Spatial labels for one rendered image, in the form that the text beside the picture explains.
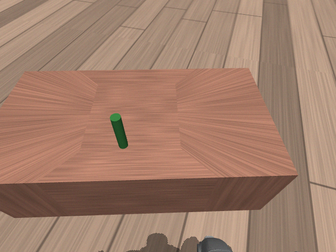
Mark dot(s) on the can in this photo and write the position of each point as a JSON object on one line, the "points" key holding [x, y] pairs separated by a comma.
{"points": [[118, 128]]}

